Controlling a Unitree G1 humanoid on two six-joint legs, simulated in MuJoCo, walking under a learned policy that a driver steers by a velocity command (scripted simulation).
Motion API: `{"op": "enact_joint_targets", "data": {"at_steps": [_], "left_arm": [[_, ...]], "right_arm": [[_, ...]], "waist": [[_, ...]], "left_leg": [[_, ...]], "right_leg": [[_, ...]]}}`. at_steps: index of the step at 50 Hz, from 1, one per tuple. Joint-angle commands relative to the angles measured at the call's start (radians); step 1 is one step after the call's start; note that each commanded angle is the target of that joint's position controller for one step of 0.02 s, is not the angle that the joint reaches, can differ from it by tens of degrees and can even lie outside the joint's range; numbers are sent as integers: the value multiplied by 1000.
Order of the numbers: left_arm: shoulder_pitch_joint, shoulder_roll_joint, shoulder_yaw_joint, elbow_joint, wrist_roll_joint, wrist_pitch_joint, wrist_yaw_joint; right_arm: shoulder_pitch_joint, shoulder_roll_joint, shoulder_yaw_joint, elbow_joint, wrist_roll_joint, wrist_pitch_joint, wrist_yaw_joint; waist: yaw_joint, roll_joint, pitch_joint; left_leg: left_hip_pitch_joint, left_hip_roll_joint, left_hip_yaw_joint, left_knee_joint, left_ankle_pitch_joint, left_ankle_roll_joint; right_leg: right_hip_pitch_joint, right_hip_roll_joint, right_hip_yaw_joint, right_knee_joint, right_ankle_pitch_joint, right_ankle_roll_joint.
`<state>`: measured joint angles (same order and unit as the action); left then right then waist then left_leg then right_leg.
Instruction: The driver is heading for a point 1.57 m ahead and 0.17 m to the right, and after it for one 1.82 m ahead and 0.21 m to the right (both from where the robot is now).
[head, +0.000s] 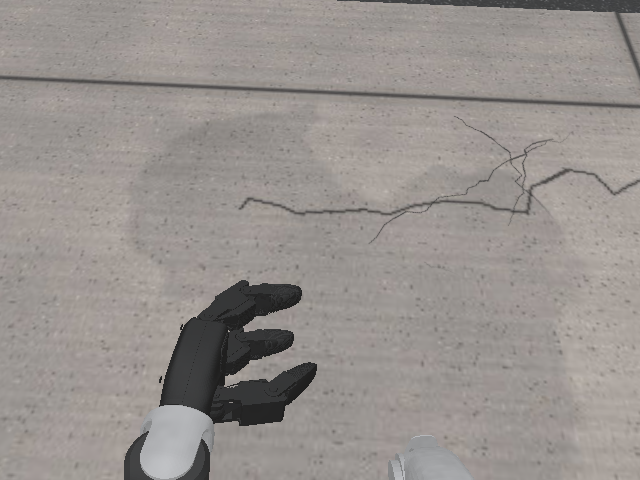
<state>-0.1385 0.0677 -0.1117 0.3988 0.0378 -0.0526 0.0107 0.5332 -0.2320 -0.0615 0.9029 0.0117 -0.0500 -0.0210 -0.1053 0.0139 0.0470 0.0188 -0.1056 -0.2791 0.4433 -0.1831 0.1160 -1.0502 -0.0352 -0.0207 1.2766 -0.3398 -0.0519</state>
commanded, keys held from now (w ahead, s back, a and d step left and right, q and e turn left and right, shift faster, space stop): q+shift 0.10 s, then e+shift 0.78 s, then q+shift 0.12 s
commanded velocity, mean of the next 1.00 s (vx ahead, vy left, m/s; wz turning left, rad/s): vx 0.11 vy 0.00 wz -0.30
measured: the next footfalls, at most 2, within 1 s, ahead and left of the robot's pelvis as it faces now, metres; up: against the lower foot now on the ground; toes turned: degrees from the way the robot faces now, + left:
left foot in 0.40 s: +0.38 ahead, +0.09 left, +0.17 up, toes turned +3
right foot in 0.84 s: +0.27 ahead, -0.14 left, +0.17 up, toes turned -19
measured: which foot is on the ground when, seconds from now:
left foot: down 0.00-0.00, up 0.02-0.38, down 0.40-0.82, up 0.84-1.00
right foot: down 0.00-0.42, up 0.44-0.82, down 0.84-1.00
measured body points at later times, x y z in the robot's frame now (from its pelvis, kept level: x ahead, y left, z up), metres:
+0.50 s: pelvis +0.25 +0.00 +0.14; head +0.27 +0.02 +0.59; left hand +0.27 +0.28 +0.01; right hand +0.47 -0.20 +0.06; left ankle +0.33 +0.09 -0.59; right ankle +0.18 -0.14 -0.52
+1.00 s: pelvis +0.26 -0.04 +0.15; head +0.26 -0.08 +0.60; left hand +0.49 +0.15 +0.07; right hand +0.27 -0.34 +0.03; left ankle +0.33 +0.08 -0.51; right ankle +0.23 -0.12 -0.59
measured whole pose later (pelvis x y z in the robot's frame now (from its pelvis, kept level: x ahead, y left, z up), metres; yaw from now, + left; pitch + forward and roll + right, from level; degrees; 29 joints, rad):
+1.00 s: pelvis +0.26 -0.04 +0.15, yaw -22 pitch +1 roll +2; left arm 0.22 0.24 0.06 0.61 0.02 0.05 0.01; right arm 0.23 -0.29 -0.07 0.68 -0.03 0.05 -0.03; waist 0.00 0.05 0.02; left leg -0.57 0.04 0.03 1.10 -0.37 -0.06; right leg -0.28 0.04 0.03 0.55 -0.27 -0.06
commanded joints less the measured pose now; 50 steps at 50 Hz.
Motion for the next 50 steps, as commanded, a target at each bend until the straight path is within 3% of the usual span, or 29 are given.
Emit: {"op": "enact_joint_targets", "data": {"at_steps": [1, 2, 4, 5, 7, 8, 9, 11, 13, 15, 17, 19, 20, 21, 22, 23, 24, 26, 32, 36, 39, 40, 41, 42, 43, 44, 46, 47, 50], "left_arm": [[541, 476, 197, 75, 8, -1, 29], [421, 393, 196, 61, -16, 12, 30], [380, 181, 155, 144, -22, 11, 40], [360, 120, 142, 180, -12, 1, 50], [390, 109, 145, 267, -1, -22, 34], [400, 111, 149, 308, 0, -30, 23], [385, 146, 154, 321, 7, -30, 10], [294, 191, 157, 308, 5, -40, 13], [294, 252, 175, 336, -23, -60, -2], [381, 280, 188, 361, -51, -56, -14], [418, 329, 209, 354, -40, -38, -19], [435, 364, 229, 341, -53, -17, -17], [453, 336, 224, 327, -61, -11, -14], [472, 259, 205, 272, -67, 1, -9], [619, 187, 187, 268, -73, 30, 6], [640, 259, 205, 300, -46, 60, 18], [576, 289, 219, 287, -29, 74, 16], [508, 305, 234, 259, -15, 99, 8], [434, 273, 234, 212, -16, 154, -8], [351, 243, 210, 165, -23, 151, -48], [343, 269, 214, 151, -34, 138, -54], [378, 269, 216, 162, -36, 130, -54], [444, 298, 225, 192, -31, 115, -49], [477, 390, 242, 182, -24, 97, -32], [468, 516, 277, 129, -11, 92, -8], [470, 483, 280, 140, -11, 97, 8], [315, 378, 235, 114, -11, 102, 14], [268, 329, 216, 103, -19, 94, 12], [288, 219, 166, 121, -17, 63, 10]], "right_arm": [[-229, -182, -64, -270, 42, -74, 35], [-202, -187, -70, -278, -9, -64, 40], [-235, -74, -51, -269, -43, -5, 36], [-256, -32, -34, -267, -63, 25, 31], [-328, 44, 2, -312, -58, 66, 8], [-318, 90, 22, -343, -57, 66, -1], [-309, 59, 20, -351, -47, 67, -2], [-322, -35, 5, -344, -41, 53, 9], [-325, -38, 13, -317, -38, 38, 40], [-366, -11, 24, -300, -41, 38, 56], [-414, -23, 26, -310, -45, 28, 52], [-348, -55, 14, -288, -56, 8, 33], [-305, -95, 2, -280, -71, -7, 20], [-233, -158, -8, -299, -86, -20, 3], [-256, -180, -6, -320, -63, -7, -4], [-289, -148, -8, -345, -27, 14, -11], [-362, -88, 12, -356, -18, 22, -18], [-451, -41, 30, -360, -25, 25, -33], [-400, -70, 16, -342, -48, 14, -45], [-390, -122, -5, -340, -57, 20, -38], [-350, -169, -26, -322, -60, 35, -21], [-346, -175, -32, -315, -49, 43, -16], [-305, -159, -35, -299, -51, 57, -11], [-273, -106, -26, -309, -50, 76, -1], [-393, -98, -15, -407, -47, 89, -14], [-452, -110, -14, -411, -42, 91, -17], [-392, -110, -14, -351, -29, 76, -14], [-357, -119, -20, -320, -42, 76, -13], [-295, -83, -9, -260, -30, 93, 1]], "waist": [[310, -493, -755], [235, -378, -688], [145, -123, -294], [110, -90, -156], [99, -99, -42], [44, -107, -30], [23, -101, -16], [0, -66, -78], [14, -111, -146], [66, -103, -159], [93, -101, -114], [60, -127, -110], [51, -97, -132], [38, 61, -243], [97, 211, -385], [78, 138, -408], [107, 99, -296], [154, 132, -141], [147, 122, -137], [119, 160, -131], [102, 173, -141], [127, 139, -135], [144, 16, -108], [146, -270, -34], [176, -371, -7], [193, -259, -26], [115, -214, -40], [102, -205, -79], [96, -106, -175]], "left_leg": [[-523, -144, 100, 1193, -154, -121], [-651, -65, 109, 1394, -190, -108], [-846, 67, 189, 1329, -144, -89], [-870, 105, 179, 1285, -144, -81], [-929, 82, 177, 1398, -217, -53], [-951, 83, 161, 1342, -171, -45], [-921, 62, 171, 1208, -223, -51], [-666, 63, 191, 767, -69, -76], [-438, 66, 304, 445, 69, -78], [-344, 51, 328, 299, 189, -83], [-343, 31, 324, 163, 169, -81], [-202, 33, 305, -19, 241, -75], [-85, 108, 260, -44, 371, -69], [105, 389, 49, 54, 882, -26], [142, 597, -88, 99, 1167, 111], [30, 573, -76, 24, 870, 157], [-80, 503, -22, -48, 542, 137], [-234, 405, 88, -144, 257, 82], [-270, 440, 218, -162, 136, 120], [-273, 431, 338, -118, 43, 59], [-275, 460, 391, -48, 7, 15], [-317, 450, 431, 17, -40, -29], [-402, 395, 483, 169, -130, -92], [-622, 282, 547, 450, -411, -176], [-807, 138, 362, 591, -513, -220], [-803, 160, 262, 684, -441, -211], [-733, 170, 260, 682, -216, -186], [-681, 155, 289, 709, -163, -183], [-544, 147, 296, 678, -157, -177]], "right_leg": [[1250, -474, 896, -687, 794, -237], [1196, -453, 874, -651, 926, -285], [972, -384, 569, -610, 476, -193], [836, -337, 453, -644, 279, -141], [672, -310, 374, -742, 197, -117], [645, -292, 324, -771, 286, -87], [621, -272, 256, -852, 388, -100], [588, -198, 34, -921, 703, -78], [649, -106, -79, -964, 783, -69], [759, -99, -41, -971, 735, -66], [858, -91, -9, -921, 779, -57], [846, -74, 26, -797, 736, -18], [775, -35, 31, -688, 555, 7], [619, 26, 8, -431, 64, 37], [538, 94, 43, -170, -402, 48], [542, 78, 66, -30, -351, 57], [509, 53, 64, 0, -267, 65], [497, 16, 58, -18, -154, 98], [496, 1, 33, -17, -46, 105], [625, -20, -15, -352, -87, 72], [745, 17, -96, -538, -90, 40], [821, 32, -107, -647, -25, 24], [903, 41, -28, -778, 34, 6], [925, -168, 331, -955, 146, -48], [855, -328, 661, -993, 371, -198], [856, -297, 590, -994, 301, -232], [821, -191, 358, -964, 282, -170], [827, -155, 285, -931, 435, -154], [874, -154, 181, -919, 634, -141]]}}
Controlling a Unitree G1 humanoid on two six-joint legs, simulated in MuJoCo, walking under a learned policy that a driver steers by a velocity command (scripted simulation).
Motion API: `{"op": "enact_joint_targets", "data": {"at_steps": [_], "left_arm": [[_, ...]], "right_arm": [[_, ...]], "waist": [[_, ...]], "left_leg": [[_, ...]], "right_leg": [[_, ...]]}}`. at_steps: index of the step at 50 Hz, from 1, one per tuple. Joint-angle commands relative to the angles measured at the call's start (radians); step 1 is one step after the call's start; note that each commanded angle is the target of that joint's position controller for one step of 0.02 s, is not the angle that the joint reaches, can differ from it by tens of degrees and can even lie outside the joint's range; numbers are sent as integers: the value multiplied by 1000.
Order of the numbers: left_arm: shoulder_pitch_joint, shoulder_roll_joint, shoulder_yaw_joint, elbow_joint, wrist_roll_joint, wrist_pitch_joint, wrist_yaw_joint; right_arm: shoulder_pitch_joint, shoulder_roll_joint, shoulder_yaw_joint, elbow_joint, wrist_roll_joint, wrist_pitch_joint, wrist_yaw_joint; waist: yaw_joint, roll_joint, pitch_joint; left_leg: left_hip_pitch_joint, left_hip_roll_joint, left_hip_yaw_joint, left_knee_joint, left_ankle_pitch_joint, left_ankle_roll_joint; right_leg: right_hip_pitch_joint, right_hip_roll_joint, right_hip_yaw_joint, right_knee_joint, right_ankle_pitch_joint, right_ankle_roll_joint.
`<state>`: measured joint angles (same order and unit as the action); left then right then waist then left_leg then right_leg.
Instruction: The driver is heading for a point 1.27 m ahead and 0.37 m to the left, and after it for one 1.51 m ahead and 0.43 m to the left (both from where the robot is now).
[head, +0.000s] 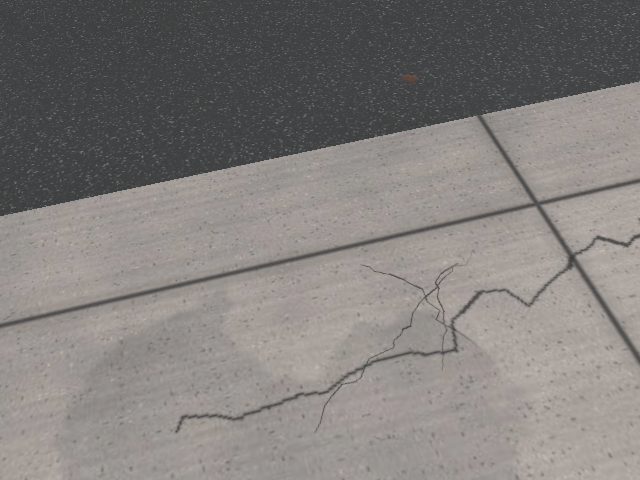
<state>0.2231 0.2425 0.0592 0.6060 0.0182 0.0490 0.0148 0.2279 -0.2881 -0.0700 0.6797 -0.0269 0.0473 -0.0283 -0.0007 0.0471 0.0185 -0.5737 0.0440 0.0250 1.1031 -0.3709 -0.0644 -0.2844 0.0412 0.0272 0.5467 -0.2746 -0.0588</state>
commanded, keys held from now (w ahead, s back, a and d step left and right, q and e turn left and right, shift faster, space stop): q+shift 0.64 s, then e+shift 0.36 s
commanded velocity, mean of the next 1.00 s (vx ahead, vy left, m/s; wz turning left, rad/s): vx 0.00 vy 0.00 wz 0.37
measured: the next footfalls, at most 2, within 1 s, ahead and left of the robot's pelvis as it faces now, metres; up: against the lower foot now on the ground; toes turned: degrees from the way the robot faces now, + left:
left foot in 0.26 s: +0.02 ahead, +0.09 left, +0.00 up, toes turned +10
right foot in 0.70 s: +0.13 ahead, -0.07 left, +0.00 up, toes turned +37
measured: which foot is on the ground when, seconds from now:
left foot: up 0.00-0.24, down 0.26-0.70, up 0.72-1.00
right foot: down 0.00-0.26, up 0.28-0.68, down 0.70-1.00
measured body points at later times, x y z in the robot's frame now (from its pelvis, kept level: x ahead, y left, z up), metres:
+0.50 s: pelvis +0.00 +0.01 +0.01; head +0.03 +0.04 +0.45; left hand +0.09 +0.32 -0.10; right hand +0.20 -0.23 -0.09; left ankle -0.01 +0.09 -0.74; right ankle +0.06 -0.13 -0.67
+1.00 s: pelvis +0.02 -0.03 +0.01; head +0.07 -0.03 +0.46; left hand -0.01 +0.26 -0.09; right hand +0.30 -0.18 -0.10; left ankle -0.08 +0.07 -0.69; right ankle +0.10 -0.09 -0.74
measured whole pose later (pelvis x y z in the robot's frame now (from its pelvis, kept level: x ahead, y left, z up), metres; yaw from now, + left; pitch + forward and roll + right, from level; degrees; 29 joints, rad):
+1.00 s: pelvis +0.02 -0.03 +0.01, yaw +24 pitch +2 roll +2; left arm 0.28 0.25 0.06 0.68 0.01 0.02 0.01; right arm 0.10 -0.26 -0.05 0.65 0.00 0.05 -0.02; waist 0.04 0.02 0.04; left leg -0.34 -0.09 -0.09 0.82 -0.50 -0.05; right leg -0.31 0.11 0.20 0.43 -0.14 -0.05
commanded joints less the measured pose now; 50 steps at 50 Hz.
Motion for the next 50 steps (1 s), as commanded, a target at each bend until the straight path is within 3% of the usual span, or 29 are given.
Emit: {"op": "enact_joint_targets", "data": {"at_steps": [1, 2, 3, 5, 7, 10, 12, 13, 14, 15, 16, 17, 18, 20, 24, 29, 32, 34, 35, 36, 37, 38, 39, 40, 41, 42, 44, 46, 50], "left_arm": [[-69, 18, -19, -76, 9, -48, 10], [-68, 9, -26, -66, 16, -55, 14], [-64, 32, -21, -61, 21, -59, 19], [-24, 107, 3, -42, 20, -51, 24], [5, 126, 12, -30, 15, -41, 28], [-17, 124, 16, -23, 6, -39, 33], [-49, 129, 23, -19, -2, -36, 34], [-59, 114, 24, -31, -2, -37, 35], [-102, 57, 7, -88, -6, -33, 31], [-140, 50, -1, -91, -6, -30, 36], [-133, 60, 0, -72, -2, -32, 30], [-153, 68, 2, -66, -5, -38, 20], [-166, 83, 7, -67, -7, -43, 14], [-148, 88, 8, -48, 7, -33, 5], [-158, 68, -7, -51, 1, -13, 7], [-172, 92, -13, -59, 1, -17, 16], [-120, 108, -12, -53, -16, -27, 19], [-11, 110, -9, -18, -19, -39, 30], [-8, 121, -6, -15, -8, -46, 38], [-80, 160, -8, -51, 11, -49, 43], [-109, 203, -1, -64, 22, -45, 32], [-111, 136, -18, -61, 19, -52, 18], [-152, 47, -46, -52, 9, -59, 6], [-166, 45, -47, -41, 9, -61, -2], [-145, 102, -25, -32, 6, -60, -2], [-98, 157, -1, -21, 2, -56, -4], [10, 213, 32, 1, -9, -50, -7], [48, 205, 45, 6, -16, -45, -6], [56, 187, 66, 7, -10, -32, -6]], "right_arm": [[16, 4, 12, -25, 17, 2, 15], [15, 28, 23, -16, 21, 6, 22], [-4, 24, 23, -20, 19, 10, 26], [-21, -27, 5, -37, 12, 13, 30], [-18, -38, -1, -53, 10, 2, 29], [11, -9, 2, -65, 25, -15, 32], [65, -1, 2, -62, 26, -30, 38], [93, -67, -15, -60, 8, -41, 36], [118, -203, -53, -75, 8, -54, 31], [223, -223, -70, -60, 12, -53, 31], [196, -179, -65, -64, 16, -46, 25], [114, -143, -55, -82, 18, -33, 16], [39, -116, -46, -99, 23, -23, 11], [6, -103, -43, -115, 25, -19, 10], [67, -136, -60, -106, 17, -19, 8], [46, -164, -72, -120, 7, -9, 19], [-10, -173, -80, -130, 6, -3, 33], [-64, -147, -70, -132, 20, -5, 35], [-43, -106, -54, -121, 32, -9, 29], [46, -14, -26, -113, 31, -11, 26], [33, -80, -39, -113, 16, -7, 16], [62, -89, -39, -85, 4, -7, 11], [53, -74, -28, -51, 8, -6, 15], [36, -61, -19, -39, 8, -4, 21], [-1, -66, -20, -51, 4, -6, 23], [-24, -85, -22, -54, 6, -9, 21], [-63, -88, -18, -67, 12, -10, 16], [-103, -77, -10, -85, 22, -10, 10], [-129, -54, 4, -103, 26, -18, 0]], "waist": [[-8, -128, -137], [-3, -139, -113], [14, -168, -82], [41, -196, -48], [47, -167, -52], [23, -147, -62], [-26, -124, -58], [-30, 4, -63], [-24, 227, -31], [-91, 230, -85], [-69, 116, -65], [-43, 49, -37], [-12, 34, -19], [-7, 38, -71], [-33, 36, -94], [-46, 90, -78], [-23, 121, -88], [28, 127, -121], [20, 76, -127], [-40, -172, -144], [-25, -278, -86], [-47, -227, -87], [-63, -159, -66], [-68, -169, -47], [-46, -220, -38], [-24, -232, -42], [8, -192, -74], [21, -192, -85], [24, -199, -107]], "left_leg": [[89, 4, -19, -77, 36, 9], [135, 4, -26, -191, 45, 20], [170, -13, -19, -264, 34, 33], [159, -42, 11, -293, -37, 54], [137, -41, 25, -307, -92, 63], [177, -43, 46, -391, -96, 82], [292, -55, 30, -602, 95, 105], [380, 31, -169, -699, 283, 144], [506, 261, -541, -712, 768, 273], [552, 326, -654, -756, 842, 412], [543, 285, -580, -748, 708, 419], [496, 220, -505, -752, 570, 377], [461, 157, -451, -759, 510, 325], [460, 94, -398, -740, 558, 291], [458, 71, -447, -734, 452, 278], [395, 39, -541, -714, 376, 263], [346, 16, -594, -681, 452, 231], [322, -6, -549, -634, 449, 175], [272, -42, -502, -581, 327, 130], [201, -141, -359, -398, -45, 76], [110, -266, -239, -277, -240, 54], [184, -199, -276, -206, -210, 42], [240, -155, -263, -239, -128, 35], [265, -125, -183, -283, -73, 24], [228, -126, -125, -301, -55, 18], [182, -137, -92, -296, -80, 12], [111, -146, -91, -268, -129, 8], [57, -139, -105, -252, -140, 9], [88, -148, -111, -306, -144, 25]], "right_leg": [[114, -230, 108, -206, 511, -118], [109, -224, 80, -220, 429, -100], [99, -226, 68, -224, 372, -97], [124, -260, 86, -187, 388, -132], [167, -308, 107, -143, 487, -162], [179, -329, 93, -82, 580, -159], [111, -281, 22, 8, 487, -91], [3, -197, -47, 172, 300, -23], [-298, 5, -132, 372, -189, 72], [-377, 45, -14, 550, -422, 86], [-403, 8, 37, 633, -356, 93], [-408, -16, 51, 622, -258, 94], [-400, -31, 52, 574, -181, 99], [-359, -13, 24, 557, -113, 119], [-347, 4, 25, 448, -95, 122], [-253, 36, 42, 279, -120, 102], [-118, 56, 53, 139, -115, 78], [46, 33, 22, -67, 5, 64], [137, -26, 67, -177, 77, 45], [193, -266, 341, -301, 21, -7], [86, -363, 562, -328, 127, -114], [21, -369, 587, -343, 146, -162], [-11, -294, 480, -334, 81, -137], [-13, -213, 382, -319, 88, -100], [39, -161, 357, -287, 165, -86], [105, -143, 361, -245, 288, -91], [211, -171, 420, -198, 422, -115], [260, -179, 472, -193, 402, -130], [231, -151, 522, -205, 313, -136]]}}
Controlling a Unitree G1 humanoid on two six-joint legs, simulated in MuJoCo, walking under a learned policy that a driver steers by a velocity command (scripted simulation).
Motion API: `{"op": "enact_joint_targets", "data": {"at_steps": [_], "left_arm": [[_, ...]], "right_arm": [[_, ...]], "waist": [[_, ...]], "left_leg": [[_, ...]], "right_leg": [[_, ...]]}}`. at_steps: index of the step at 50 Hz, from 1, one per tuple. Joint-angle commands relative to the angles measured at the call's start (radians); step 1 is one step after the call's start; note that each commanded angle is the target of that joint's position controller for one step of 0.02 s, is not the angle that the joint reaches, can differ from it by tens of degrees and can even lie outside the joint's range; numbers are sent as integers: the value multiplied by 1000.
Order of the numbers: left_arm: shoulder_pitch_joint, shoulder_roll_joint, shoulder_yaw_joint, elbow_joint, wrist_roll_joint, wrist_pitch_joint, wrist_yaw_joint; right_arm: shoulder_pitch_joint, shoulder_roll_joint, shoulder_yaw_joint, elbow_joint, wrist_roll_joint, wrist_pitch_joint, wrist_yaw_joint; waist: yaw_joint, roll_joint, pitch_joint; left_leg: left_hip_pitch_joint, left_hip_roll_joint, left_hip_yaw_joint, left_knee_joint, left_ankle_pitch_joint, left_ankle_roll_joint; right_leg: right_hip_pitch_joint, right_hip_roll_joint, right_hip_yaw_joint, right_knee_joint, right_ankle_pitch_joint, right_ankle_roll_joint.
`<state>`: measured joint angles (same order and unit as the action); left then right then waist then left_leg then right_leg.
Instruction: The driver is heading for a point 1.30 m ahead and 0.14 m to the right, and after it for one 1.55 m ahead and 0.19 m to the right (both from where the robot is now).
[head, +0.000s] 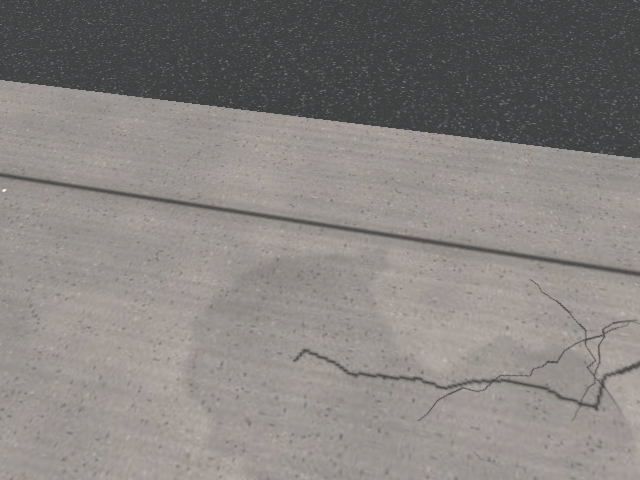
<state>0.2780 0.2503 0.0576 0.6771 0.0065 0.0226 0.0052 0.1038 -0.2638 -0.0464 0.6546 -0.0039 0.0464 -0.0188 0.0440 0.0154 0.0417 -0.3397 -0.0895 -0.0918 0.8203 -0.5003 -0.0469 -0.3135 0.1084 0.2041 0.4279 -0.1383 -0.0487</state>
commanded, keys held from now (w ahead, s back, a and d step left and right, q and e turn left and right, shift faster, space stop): e+shift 0.38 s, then q+shift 0.22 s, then w+q+shift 0.26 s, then q+shift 0.14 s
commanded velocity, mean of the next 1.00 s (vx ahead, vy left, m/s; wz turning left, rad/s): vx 0.17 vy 0.00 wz -0.09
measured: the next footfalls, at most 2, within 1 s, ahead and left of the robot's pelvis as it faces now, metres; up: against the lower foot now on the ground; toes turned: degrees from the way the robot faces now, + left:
left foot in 0.14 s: +0.03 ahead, +0.10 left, +0.00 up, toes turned -14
right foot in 0.58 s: -0.03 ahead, -0.11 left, +0.00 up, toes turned -22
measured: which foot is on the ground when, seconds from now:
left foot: up 0.00-0.12, down 0.14-0.58, up 0.60-1.00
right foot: down 0.00-0.12, up 0.14-0.56, down 0.58-1.00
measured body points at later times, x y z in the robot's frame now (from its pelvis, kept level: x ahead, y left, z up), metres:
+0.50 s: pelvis -0.01 +0.02 +0.00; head +0.02 +0.02 +0.45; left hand +0.25 +0.19 -0.11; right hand -0.01 -0.26 -0.10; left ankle -0.01 +0.11 -0.74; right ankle -0.08 -0.10 -0.69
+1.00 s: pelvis +0.07 +0.01 -0.01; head +0.08 +0.03 +0.44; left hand +0.15 +0.30 -0.13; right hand +0.23 -0.28 -0.08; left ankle +0.20 +0.13 -0.69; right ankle -0.06 -0.10 -0.74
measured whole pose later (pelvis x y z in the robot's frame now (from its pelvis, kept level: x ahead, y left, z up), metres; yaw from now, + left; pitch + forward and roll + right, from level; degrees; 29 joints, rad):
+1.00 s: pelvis +0.07 +0.01 -0.01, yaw -4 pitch +1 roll -1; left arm 0.36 0.30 0.07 0.78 0.05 -0.08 0.03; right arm 0.18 -0.31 -0.10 0.63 -0.03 0.04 0.09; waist 0.04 -0.01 -0.02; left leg -0.67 0.11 0.05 0.94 -0.19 0.02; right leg 0.07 -0.08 -0.30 0.29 -0.34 0.06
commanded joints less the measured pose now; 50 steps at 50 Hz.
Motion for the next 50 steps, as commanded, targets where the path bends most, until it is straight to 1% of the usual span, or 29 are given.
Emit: {"op": "enact_joint_targets", "data": {"at_steps": [1, 4, 5, 6, 7, 8, 9, 10, 11, 13, 19, 21, 23, 25, 26, 27, 28, 29, 30, 31, 32, 33, 34, 35, 39, 43, 46, 48, 50], "left_arm": [[-1, 180, 73, -64, 4, -1, 2], [-54, 184, 87, -73, 5, 15, -8], [-88, 178, 87, -79, 0, 19, -11], [-99, 161, 84, -83, -8, 18, -10], [-26, 103, 72, -79, -14, 17, -5], [9, 107, 76, -78, 0, 15, 9], [-32, 193, 90, -72, 27, 14, 11], [-31, 194, 93, -58, 31, 13, 1], [-6, 182, 91, -43, 32, 20, -11], [25, 174, 87, -25, 18, 36, -37], [-132, 133, 57, -91, 7, 59, -61], [-161, 106, 42, -105, 7, 59, -59], [-157, 67, 23, -106, 4, 54, -48], [-140, 31, 2, -90, 1, 48, -29], [-122, 14, -7, -74, 1, 45, -18], [-81, -6, -15, -47, 9, 37, -6], [-44, 27, -12, -37, 27, 23, 8], [11, 105, 2, -38, 53, 6, 24], [-28, 209, 21, -58, 49, 2, 36], [36, 218, 42, -47, 24, 2, 37], [68, 193, 36, -43, 30, -4, 33], [18, 159, 21, -49, 26, -11, 28], [-42, 140, 11, -55, 17, -21, 28], [-66, 124, 7, -59, 14, -36, 30], [-58, 118, 15, -49, 23, -92, 28], [-4, 136, 25, -9, 28, -125, 26], [19, 144, 29, 16, 40, -134, 27], [-6, 158, 34, 19, 50, -126, 23], [-14, 188, 44, 24, 44, -109, 21]], "right_arm": [[1, -74, -17, -78, 4, -20, -12], [76, -70, -14, -61, 12, -29, -20], [118, -63, -12, -43, 7, -31, -28], [158, -88, -18, -31, 0, -35, -40], [136, -172, -33, -48, -9, -38, -53], [0, -236, -37, -108, -21, -36, -54], [-13, -170, -26, -111, -36, -40, -45], [-44, -94, -1, -112, -35, -49, -40], [-62, -67, 10, -115, -32, -58, -37], [-40, -76, 13, -128, -27, -67, -43], [159, -116, -11, -90, -31, -62, -42], [204, -114, -16, -72, -30, -69, -33], [184, -113, -17, -66, -29, -79, -20], [142, -91, -7, -58, -30, -83, -7], [142, -74, 1, -42, -26, -82, 1], [140, -62, 7, -25, -13, -79, 8], [161, -85, -1, -9, 2, -77, 13], [185, -68, 4, -21, 14, -80, 18], [215, 19, 26, -55, 23, -81, 21], [162, -62, 7, -47, 2, -60, 10], [130, -115, -19, -53, -13, -47, 16], [120, -141, -37, -54, -22, -39, 25], [115, -147, -49, -55, -22, -30, 40], [122, -139, -55, -53, -23, -25, 54], [116, -78, -54, -49, -17, -28, 82], [59, -78, -59, -75, -24, -20, 100], [24, -75, -53, -87, -33, -17, 108], [-18, -64, -43, -112, -24, -15, 117], [-37, -71, -41, -130, -21, -14, 119]], "waist": [[-23, -168, -132], [-58, -190, -136], [-86, -189, -127], [-104, -164, -121], [-65, 43, -142], [-37, 181, -92], [-37, 113, -50], [-6, 70, -32], [12, 52, -30], [0, 91, -59], [-99, 137, -55], [-114, 134, -72], [-95, 135, -91], [-72, 159, -105], [-61, 170, -101], [-29, 152, -88], [-8, 114, -88], [1, 21, -169], [-32, -230, -189], [67, -255, -233], [78, -193, -169], [44, -185, -83], [9, -221, 2], [-13, -221, 35], [-34, -136, 11], [-30, -122, 34], [-26, -89, 79], [-22, -96, 99], [-18, -111, 99]], "left_leg": [[-116, -20, 6, -58, -11, 16], [74, -47, 21, -252, 61, 50], [179, -56, 38, -389, 137, 62], [318, -8, 14, -527, 227, 80], [420, 237, -215, -641, 89, 132], [280, 480, -439, -676, 61, 221], [138, 486, -364, -646, 214, 277], [94, 404, -252, -607, 357, 257], [108, 336, -142, -578, 441, 227], [191, 289, -30, -533, 586, 218], [394, 349, 53, -464, 791, 248], [376, 363, 35, -444, 850, 276], [315, 356, 47, -425, 867, 279], [238, 319, 59, -414, 858, 266], [212, 296, 48, -405, 868, 253], [161, 272, 46, -381, 865, 227], [78, 261, 43, -353, 848, 186], [-36, 247, 39, -300, 621, 132], [-197, 138, 123, -196, 111, 83], [-197, 89, 139, 34, -136, 80], [-287, 103, 89, 194, -118, 90], [-341, 120, 71, 243, -47, 93], [-375, 125, 70, 263, 28, 83], [-387, 128, 71, 290, 100, 71], [-460, 147, 88, 390, 252, 43], [-558, 182, 67, 383, 325, 31], [-528, 213, 81, 254, 336, 41], [-414, 222, 126, 103, 332, 63], [-284, 196, 206, -4, 266, 97]], "right_leg": [[235, -209, 355, -89, 148, -141], [88, -161, 362, -96, 57, -87], [11, -128, 345, -92, -15, -45], [-105, -74, 311, -69, -154, 16], [-231, 22, 179, 144, -411, 69], [-351, 105, -50, 430, -457, 92], [-300, -10, -85, 596, -408, 98], [-251, -26, -93, 688, -344, 89], [-251, -32, -102, 752, -291, 89], [-288, -43, -141, 844, -245, 107], [-397, -105, -203, 687, -251, 145], [-335, -92, -188, 601, -296, 130], [-220, -73, -190, 479, -335, 103], [-67, -57, -229, 299, -354, 77], [8, -53, -254, 179, -292, 67], [119, -48, -272, 3, -136, 58], [261, -76, -243, -135, 60, 49], [453, -244, -95, -113, 209, 26], [528, -476, 57, -18, 643, -82], [435, -515, 73, -63, 332, -198], [394, -492, 95, -161, -156, -202], [321, -458, 92, -243, -508, -153], [255, -430, 69, -304, -596, -111], [228, -410, 30, -331, -582, -91], [245, -411, -107, -341, -445, -76], [287, -459, -175, -355, -423, -91], [301, -465, -290, -338, -258, -91], [257, -449, -396, -298, -120, -69], [221, -429, -464, -241, -4, -47]]}}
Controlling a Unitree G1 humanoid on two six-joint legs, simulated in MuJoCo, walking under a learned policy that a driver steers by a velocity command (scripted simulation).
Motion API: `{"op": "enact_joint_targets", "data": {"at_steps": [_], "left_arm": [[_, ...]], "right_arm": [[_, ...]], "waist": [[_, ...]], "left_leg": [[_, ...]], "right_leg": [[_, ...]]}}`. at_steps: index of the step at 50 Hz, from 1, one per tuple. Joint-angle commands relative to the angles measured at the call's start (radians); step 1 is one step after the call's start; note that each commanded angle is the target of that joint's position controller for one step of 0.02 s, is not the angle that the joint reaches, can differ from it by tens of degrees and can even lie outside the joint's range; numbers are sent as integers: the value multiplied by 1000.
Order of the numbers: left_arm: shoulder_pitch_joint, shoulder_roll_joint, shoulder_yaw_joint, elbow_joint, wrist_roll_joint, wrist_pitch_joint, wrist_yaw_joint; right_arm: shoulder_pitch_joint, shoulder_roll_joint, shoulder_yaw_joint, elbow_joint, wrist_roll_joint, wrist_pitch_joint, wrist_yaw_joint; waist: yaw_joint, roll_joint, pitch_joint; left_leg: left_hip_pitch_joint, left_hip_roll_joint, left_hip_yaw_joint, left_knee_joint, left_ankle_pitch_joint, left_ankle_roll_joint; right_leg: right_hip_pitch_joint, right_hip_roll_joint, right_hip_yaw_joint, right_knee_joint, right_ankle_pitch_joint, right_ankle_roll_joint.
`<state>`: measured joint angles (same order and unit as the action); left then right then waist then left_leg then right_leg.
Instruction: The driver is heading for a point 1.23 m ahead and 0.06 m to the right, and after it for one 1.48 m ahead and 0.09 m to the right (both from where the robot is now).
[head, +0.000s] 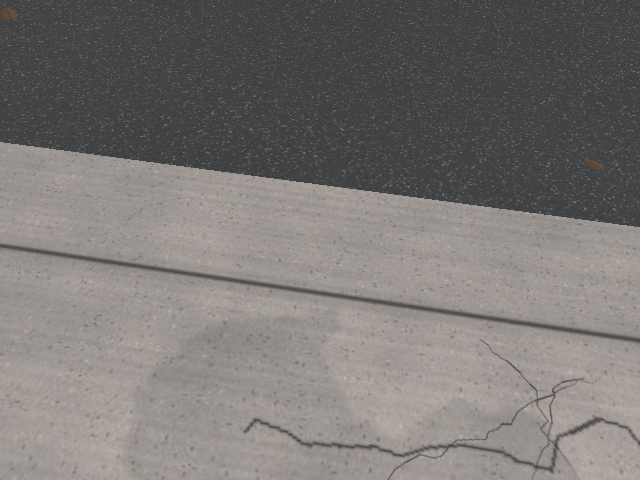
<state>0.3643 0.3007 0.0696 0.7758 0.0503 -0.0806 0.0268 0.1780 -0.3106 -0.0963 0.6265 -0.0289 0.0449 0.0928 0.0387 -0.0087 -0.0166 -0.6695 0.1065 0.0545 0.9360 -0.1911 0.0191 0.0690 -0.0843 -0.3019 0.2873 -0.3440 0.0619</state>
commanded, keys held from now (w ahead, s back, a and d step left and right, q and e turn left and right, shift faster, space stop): q+shift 0.14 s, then e+shift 0.18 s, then w+e+shift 0.64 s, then w+q+shift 0.04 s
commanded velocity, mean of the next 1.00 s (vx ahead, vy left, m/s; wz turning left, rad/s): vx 0.54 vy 0.00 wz -0.28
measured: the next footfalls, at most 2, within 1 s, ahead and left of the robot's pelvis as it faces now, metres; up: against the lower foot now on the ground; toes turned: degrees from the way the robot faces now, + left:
left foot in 0.10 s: +0.20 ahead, +0.14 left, +0.00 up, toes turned +11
right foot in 0.94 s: +0.58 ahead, -0.05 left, +0.00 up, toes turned -23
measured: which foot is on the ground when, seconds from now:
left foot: up 0.00-0.08, down 0.10-0.92, up 0.94-1.00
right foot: down 0.00-0.08, up 0.10-0.92, down 0.94-1.00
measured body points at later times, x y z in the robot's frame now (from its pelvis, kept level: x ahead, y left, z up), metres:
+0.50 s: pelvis +0.18 +0.09 +0.02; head +0.18 +0.11 +0.46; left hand +0.20 +0.36 -0.13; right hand +0.29 -0.15 -0.09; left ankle +0.16 +0.13 -0.73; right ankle +0.24 -0.06 -0.63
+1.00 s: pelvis +0.50 +0.00 -0.04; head +0.53 +0.01 +0.41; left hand +0.72 +0.21 -0.15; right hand +0.40 -0.25 -0.16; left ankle +0.30 +0.18 -0.59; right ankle +0.54 -0.03 -0.73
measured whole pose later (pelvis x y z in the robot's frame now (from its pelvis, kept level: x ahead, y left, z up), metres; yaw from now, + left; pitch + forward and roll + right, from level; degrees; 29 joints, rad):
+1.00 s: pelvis +0.50 +0.00 -0.04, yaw -20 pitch +1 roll -2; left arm 0.17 0.30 0.08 0.76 0.02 0.00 -0.03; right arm 0.42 -0.24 -0.03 0.90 -0.02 -0.07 -0.01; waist -0.01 -0.01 0.03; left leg -0.15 0.07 0.07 1.37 -0.32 0.00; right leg -0.45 0.15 -0.15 0.74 -0.33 -0.22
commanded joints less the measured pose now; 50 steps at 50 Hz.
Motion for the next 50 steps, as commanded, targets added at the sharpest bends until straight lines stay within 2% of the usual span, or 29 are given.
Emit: {"op": "enact_joint_targets", "data": {"at_steps": [1, 2, 3, 4, 5, 6, 7, 8, 9, 10, 11, 12, 14, 16, 18, 20, 24, 32, 38, 40, 42, 43, 44, 45, 46, 47, 48, 49, 50], "left_arm": [[-85, 151, 37, -66, -10, 7, -4], [-77, 169, 43, -60, -27, 16, -11], [-70, 186, 49, -51, -46, 28, -22], [-79, 187, 48, -52, -70, 36, -37], [-60, 137, 32, -70, -72, 30, -51], [-4, -8, -1, -159, -48, 34, -56], [-73, 90, 15, -186, -11, 40, -47], [-125, 87, 15, -187, -26, 44, -34], [-117, 78, 4, -157, -28, 43, -19], [-92, 67, 0, -129, -18, 48, -10], [-39, 70, 0, -97, -7, 63, -7], [-8, 65, -2, -67, -9, 80, -7], [21, 31, -15, -28, -32, 96, -14], [9, 19, -16, -5, -43, 106, -22], [-42, 55, 2, -11, -30, 110, -44], [-110, 78, 19, -27, -26, 115, -63], [-136, 50, 32, -13, -12, 107, -81], [-249, 20, 28, -29, -20, 99, -106], [-398, -7, -4, -95, -23, 87, -128], [-413, -15, -18, -122, -30, 84, -127], [-383, -4, -24, -132, -39, 84, -114], [-327, 11, -19, -122, -39, 86, -109], [-199, 42, -6, -92, -38, 86, -103], [-23, 95, 21, -48, -39, 80, -89], [172, 151, 56, 15, -36, 66, -68], [104, 204, 86, 27, -63, 80, -43], [35, 316, 95, -15, -21, 92, -50], [89, 258, 86, -17, -17, 90, -35], [74, 180, 66, 21, -19, 76, -23]], "right_arm": [[-109, -29, 9, -105, 4, -11, 3], [-84, -34, 4, -104, 3, -10, -10], [4, -46, -6, -84, 3, -15, -29], [163, -70, -23, -36, -7, -29, -55], [306, -142, -50, 11, -25, -38, -79], [252, -333, -87, -37, -13, -32, -88], [260, -349, -100, -86, 39, -34, -72], [203, -298, -83, -72, 32, -35, -72], [143, -198, -52, -72, 29, -41, -81], [96, -117, -22, -66, 29, -54, -88], [64, -61, 2, -62, 32, -66, -92], [63, -42, 17, -50, 25, -78, -92], [83, -29, 32, -18, 9, -97, -93], [103, -25, 41, 6, 3, -107, -98], [150, -54, 29, 24, 1, -105, -96], [145, -65, 24, 29, 5, -104, -98], [181, -60, 20, 65, 15, -123, -110], [276, -39, 26, 161, 3, -156, -109], [353, -13, 42, 250, -4, -163, -114], [341, -23, 45, 270, -4, -155, -119], [329, -66, 43, 277, 2, -146, -134], [325, -105, 34, 280, 4, -136, -147], [299, -148, 23, 272, 1, -122, -154], [258, -184, 11, 256, -4, -112, -148], [215, -186, 8, 239, -8, -108, -130], [147, -77, 28, 216, -12, -120, -107], [121, -26, 49, 68, 9, -155, -96], [28, -64, 54, 47, 9, -182, -96], [87, -61, 59, 74, 21, -190, -95]], "waist": [[-8, -89, 148], [-23, -87, 118], [-64, -74, 57], [-144, -24, -35], [-193, 75, -104], [-89, 332, -144], [-152, 124, -302], [-117, 76, -218], [-87, 49, -109], [-49, 52, -82], [-18, 69, -88], [-10, 67, -115], [-1, 28, -135], [-17, 34, -95], [-55, 87, -56], [-66, 112, 13], [-62, 60, 56], [-91, 52, 145], [-113, 35, 214], [-87, 56, 202], [-39, 93, 133], [4, 121, 93], [78, 147, 28], [160, 165, -54], [244, 120, -128], [180, -109, -76], [76, -178, -168], [132, 9, -171], [63, 81, -48]], "left_leg": [[94, -27, 107, -156, -71, 47], [155, -65, 133, -189, -94, 64], [252, -122, 154, -223, -111, 84], [435, -192, 154, -313, -45, 107], [661, -162, 23, -389, 10, 125], [832, 160, -537, -459, 229, 264], [838, 233, -825, -604, 231, 335], [761, 247, -684, -626, 172, 312], [627, 217, -523, -606, 267, 274], [539, 157, -418, -587, 392, 226], [473, 121, -327, -590, 518, 201], [437, 116, -273, -596, 619, 185], [433, 119, -201, -621, 693, 173], [446, 119, -145, -664, 651, 150], [530, 120, -176, -768, 87, 135], [604, 146, -243, -856, -259, 111], [737, 174, -195, -882, -315, 77], [758, 155, 11, -891, -192, 49], [848, 137, 173, -888, 108, 14], [863, 124, 251, -818, 512, -15], [847, 129, 302, -686, 1144, -35], [852, 152, 303, -583, 1341, -32], [830, 180, 290, -412, 1435, -18], [747, 202, 261, -180, 1399, 11], [555, 177, 238, 140, 1101, 34], [196, -39, 196, 511, -36, 21], [-208, -159, 12, 789, -274, -32], [-283, -86, -120, 753, -162, -15], [-243, -26, -111, 644, -103, 1]], "right_leg": [[-148, -233, 25, -43, 328, -149], [-119, -235, 13, 60, 581, -141], [-102, -233, 3, 238, 788, -132], [-143, -202, -11, 492, 815, -107], [-348, -148, 18, 780, 422, -58], [-746, 38, 66, 1147, -345, 21], [-767, 64, 338, 1215, -298, 22], [-781, 28, 351, 1191, -179, 1], [-745, -15, 320, 1119, -73, -16], [-675, -42, 323, 1056, -27, -30], [-592, -47, 321, 1022, -6, -35], [-527, -34, 312, 1018, 15, -41], [-484, -11, 320, 957, 44, -46], [-498, 21, 355, 888, 82, -50], [-644, 31, 387, 876, 133, -67], [-813, 39, 411, 849, 177, -69], [-1000, 38, 408, 879, 212, -53], [-1118, 5, 331, 873, 313, -83], [-1112, -5, 202, 706, 313, -163], [-1001, 29, 125, 607, 264, -198], [-764, 123, 30, 524, 228, -248], [-662, 158, 17, 507, 192, -266], [-513, 184, 37, 494, 129, -294], [-306, 205, 86, 471, 35, -328], [-10, 210, 183, 347, 11, -363], [160, 66, 436, 286, -87, -393], [363, -140, 1020, 122, -125, -595], [341, -200, 1050, -15, -130, -556], [174, -204, 946, -57, -92, -495]]}}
